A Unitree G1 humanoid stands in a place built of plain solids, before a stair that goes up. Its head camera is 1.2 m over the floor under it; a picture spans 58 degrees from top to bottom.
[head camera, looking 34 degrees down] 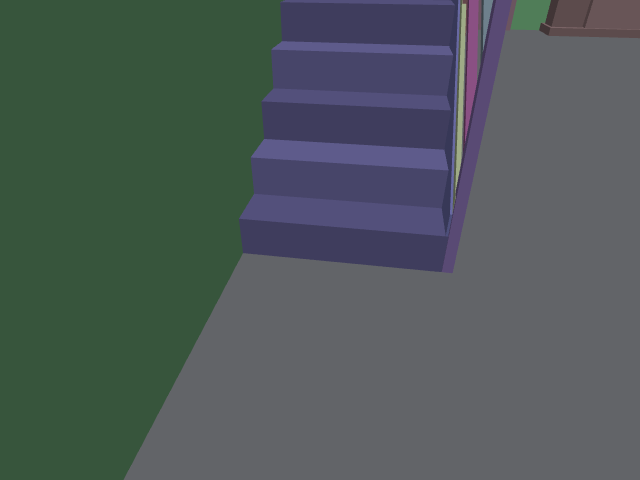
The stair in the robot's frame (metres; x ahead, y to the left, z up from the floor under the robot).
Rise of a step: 0.19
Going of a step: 0.24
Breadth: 0.92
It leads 9 degrees to the right of straight ahead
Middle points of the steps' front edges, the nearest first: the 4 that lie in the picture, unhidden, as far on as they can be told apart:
1.59 -0.09 0.19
1.83 -0.13 0.38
2.07 -0.17 0.58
2.31 -0.20 0.77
